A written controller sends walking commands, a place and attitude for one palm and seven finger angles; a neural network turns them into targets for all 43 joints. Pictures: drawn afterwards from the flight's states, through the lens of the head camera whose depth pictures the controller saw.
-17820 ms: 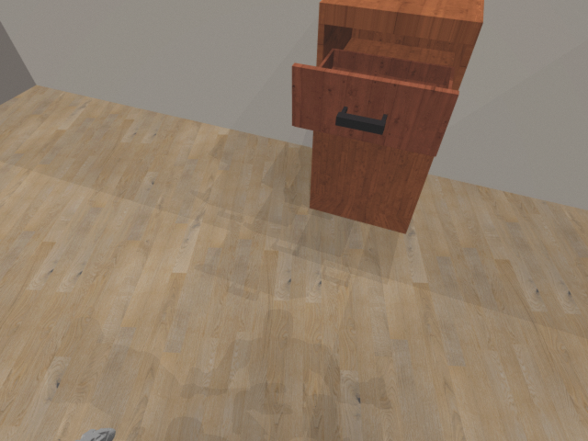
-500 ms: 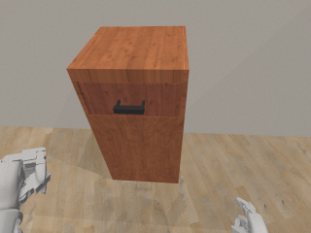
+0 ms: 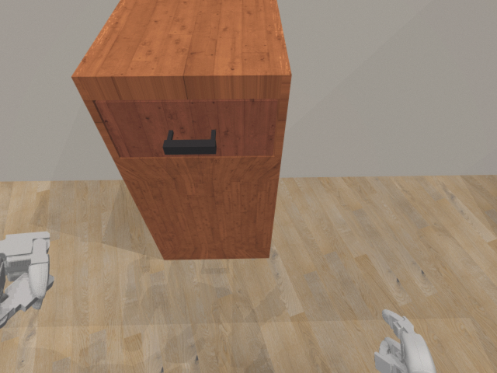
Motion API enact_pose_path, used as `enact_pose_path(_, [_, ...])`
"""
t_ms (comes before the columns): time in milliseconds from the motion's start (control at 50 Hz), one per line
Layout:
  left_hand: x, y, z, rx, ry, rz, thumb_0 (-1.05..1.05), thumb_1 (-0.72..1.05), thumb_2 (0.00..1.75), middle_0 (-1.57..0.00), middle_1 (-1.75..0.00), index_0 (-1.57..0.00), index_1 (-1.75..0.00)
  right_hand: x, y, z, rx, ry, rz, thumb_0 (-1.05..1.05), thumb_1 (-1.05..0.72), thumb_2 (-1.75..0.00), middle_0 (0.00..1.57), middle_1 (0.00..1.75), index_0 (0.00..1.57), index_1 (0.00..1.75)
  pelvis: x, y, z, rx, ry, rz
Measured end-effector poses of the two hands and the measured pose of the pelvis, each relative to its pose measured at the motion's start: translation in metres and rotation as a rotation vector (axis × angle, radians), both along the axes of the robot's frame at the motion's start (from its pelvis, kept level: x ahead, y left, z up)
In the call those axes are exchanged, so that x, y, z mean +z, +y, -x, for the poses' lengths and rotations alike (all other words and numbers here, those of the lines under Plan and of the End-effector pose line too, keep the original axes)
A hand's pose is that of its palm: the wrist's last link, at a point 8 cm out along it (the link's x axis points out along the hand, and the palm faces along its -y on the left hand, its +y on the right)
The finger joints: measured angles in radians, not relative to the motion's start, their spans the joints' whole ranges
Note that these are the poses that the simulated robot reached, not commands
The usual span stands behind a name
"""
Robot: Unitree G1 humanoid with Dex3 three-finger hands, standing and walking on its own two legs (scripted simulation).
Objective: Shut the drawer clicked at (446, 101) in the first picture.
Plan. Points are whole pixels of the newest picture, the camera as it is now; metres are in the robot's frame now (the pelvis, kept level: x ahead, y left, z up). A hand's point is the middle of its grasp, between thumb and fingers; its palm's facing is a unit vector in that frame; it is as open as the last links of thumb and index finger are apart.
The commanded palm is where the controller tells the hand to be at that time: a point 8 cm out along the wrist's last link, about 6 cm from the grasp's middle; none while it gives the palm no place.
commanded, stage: step back with the hand held close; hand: left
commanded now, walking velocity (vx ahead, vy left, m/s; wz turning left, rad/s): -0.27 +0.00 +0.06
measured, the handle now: (191, 140) +0.62 +0.19 -0.03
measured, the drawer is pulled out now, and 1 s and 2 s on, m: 0.00 0.00 0.00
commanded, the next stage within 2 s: stop stepping back and stand still in 1.08 s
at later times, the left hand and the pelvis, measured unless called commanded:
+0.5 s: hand out of the picture +0.12 +0.25 +0.15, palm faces +0.37 -0.81 -0.45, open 3.3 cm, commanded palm +0.05 +0.30 +0.17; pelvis -0.07 +0.01 -0.01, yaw +2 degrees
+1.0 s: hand out of the picture +0.04 +0.23 +0.17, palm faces +0.24 -0.84 -0.49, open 3.2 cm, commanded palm -0.02 +0.28 +0.17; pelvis -0.15 +0.00 -0.01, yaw +0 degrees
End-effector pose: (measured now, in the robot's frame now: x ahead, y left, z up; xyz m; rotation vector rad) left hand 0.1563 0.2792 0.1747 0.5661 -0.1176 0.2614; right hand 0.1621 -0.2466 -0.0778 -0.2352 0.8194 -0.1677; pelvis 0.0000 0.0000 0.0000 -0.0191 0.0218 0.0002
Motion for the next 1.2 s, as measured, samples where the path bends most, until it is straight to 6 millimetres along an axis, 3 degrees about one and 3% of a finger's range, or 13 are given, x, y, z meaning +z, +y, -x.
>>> enact_pose_path(200, [-0.002,0.015,0.039,0.030,-0.049,-0.035,0.02,0.89,0.90,-1.40,-1.60,-1.40,-1.59,-0.002,0.025,0.021,0.043,-0.067,-0.008,0.02,-0.91,-0.90,0.20,0.30,0.20,0.30,-0.008,0.012,0.033,0.014,-0.006,0.008])
enact_pose_path(360, [-0.004,0.016,0.069,0.054,-0.098,-0.034,0.02,0.89,0.90,-1.41,-1.60,-1.40,-1.59,-0.008,0.031,0.040,0.086,-0.067,0.003,0.02,-0.91,-0.90,0.20,0.30,0.20,0.30,-0.014,0.010,0.055,0.035,-0.015,0.018])
enact_pose_path(520, [-0.004,0.016,0.077,0.002,-0.170,0.008,0.02,0.88,0.90,-1.41,-1.60,-1.40,-1.59,-0.004,0.024,0.066,0.062,-0.042,0.051,0.02,-0.91,-0.90,0.20,0.30,0.21,0.30,-0.015,0.014,0.069,0.034,-0.017,0.044])
enact_pose_path(680, [0.009,0.031,0.090,0.011,-0.175,-0.049,0.02,0.88,0.90,-1.41,-1.60,-1.40,-1.59,0.006,0.025,0.084,0.058,-0.044,0.058,0.02,-0.91,-0.90,0.20,0.30,0.20,0.30,-0.007,0.014,0.083,0.048,0.031,0.068])
enact_pose_path(760, [0.005,0.022,0.103,-0.001,-0.153,-0.006,0.02,0.89,0.90,-1.41,-1.60,-1.40,-1.60,0.006,0.029,0.087,0.087,-0.052,0.035,0.02,-0.91,-0.90,0.20,0.30,0.20,0.30,-0.007,0.009,0.095,0.003,0.079,0.046])
enact_pose_path(820, [-0.002,0.006,0.107,-0.063,-0.159,0.006,0.02,0.89,0.90,-1.41,-1.60,-1.40,-1.60,-0.002,0.029,0.093,0.107,-0.054,0.024,0.01,-0.90,-0.90,0.20,0.30,0.20,0.30,-0.013,0.005,0.115,-0.029,0.083,0.027])
enact_pose_path(940, [0.006,-0.013,0.128,-0.168,-0.184,-0.003,0.02,0.88,0.90,-1.41,-1.60,-1.40,-1.59,-0.003,0.021,0.129,0.054,-0.072,-0.007,0.01,-0.91,-0.90,0.20,0.30,0.21,0.30,-0.015,-0.003,0.146,-0.004,0.029,0.061])
enact_pose_path(1020, [0.011,-0.006,0.154,-0.144,-0.185,-0.028,0.02,0.88,0.90,-1.41,-1.60,-1.40,-1.59,-0.001,0.010,0.159,0.008,-0.061,0.013,0.01,-0.91,-0.90,0.21,0.30,0.21,0.30,-0.014,-0.003,0.149,-0.011,0.008,0.049])
enact_pose_path(1080, [0.006,0.005,0.162,-0.084,-0.203,-0.003,0.02,0.88,0.90,-1.41,-1.60,-1.40,-1.59,-0.003,0.001,0.178,-0.026,-0.033,0.055,0.01,-0.90,-0.90,0.21,0.30,0.21,0.30,-0.015,0.003,0.146,-0.023,0.002,0.043])
enact_pose_path(1200, [-0.004,0.011,0.161,-0.062,-0.189,0.059,0.02,0.89,0.90,-1.41,-1.60,-1.40,-1.60,0.002,0.003,0.205,-0.016,-0.026,0.072,0.02,-0.91,-0.90,0.20,0.30,0.20,0.30,-0.009,0.007,0.184,-0.032,-0.003,0.033])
